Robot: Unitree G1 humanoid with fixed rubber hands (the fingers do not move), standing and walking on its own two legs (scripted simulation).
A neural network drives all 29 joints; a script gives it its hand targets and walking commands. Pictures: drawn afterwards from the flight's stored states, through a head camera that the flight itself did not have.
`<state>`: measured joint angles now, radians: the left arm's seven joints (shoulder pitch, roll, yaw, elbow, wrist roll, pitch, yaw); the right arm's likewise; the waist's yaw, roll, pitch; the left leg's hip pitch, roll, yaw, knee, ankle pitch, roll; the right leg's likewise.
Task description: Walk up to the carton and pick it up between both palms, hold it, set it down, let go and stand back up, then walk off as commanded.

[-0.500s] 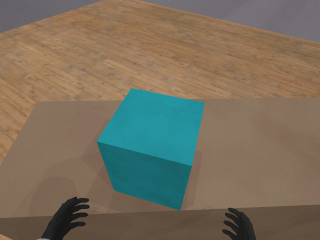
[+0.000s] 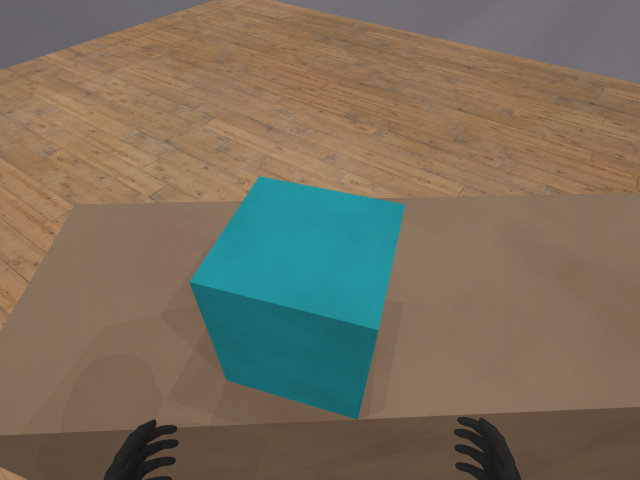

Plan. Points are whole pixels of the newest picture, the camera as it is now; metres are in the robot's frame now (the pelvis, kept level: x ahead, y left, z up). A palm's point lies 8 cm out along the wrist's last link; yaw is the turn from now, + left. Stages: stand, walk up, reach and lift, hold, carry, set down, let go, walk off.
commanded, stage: let go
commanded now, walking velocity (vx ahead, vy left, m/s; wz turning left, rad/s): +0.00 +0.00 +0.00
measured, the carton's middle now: (308, 299) +0.38 +0.03 +0.01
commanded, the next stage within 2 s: stand in 0.30 s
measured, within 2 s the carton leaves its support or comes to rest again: neither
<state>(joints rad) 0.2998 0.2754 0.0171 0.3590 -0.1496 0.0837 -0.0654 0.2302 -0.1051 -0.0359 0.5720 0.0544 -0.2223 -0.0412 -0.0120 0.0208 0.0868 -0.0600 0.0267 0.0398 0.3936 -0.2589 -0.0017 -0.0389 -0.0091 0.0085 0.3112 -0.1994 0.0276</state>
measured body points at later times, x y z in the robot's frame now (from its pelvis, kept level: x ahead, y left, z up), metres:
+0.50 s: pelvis -0.01 -0.01 +0.00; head -0.01 -0.01 +0.45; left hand +0.15 +0.27 -0.07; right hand +0.13 -0.26 -0.10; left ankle -0.02 +0.11 -0.75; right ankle -0.01 -0.14 -0.75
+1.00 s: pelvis -0.02 -0.01 +0.00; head -0.02 -0.01 +0.45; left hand +0.13 +0.28 -0.06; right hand +0.12 -0.28 -0.10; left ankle -0.02 +0.11 -0.75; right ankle -0.01 -0.14 -0.75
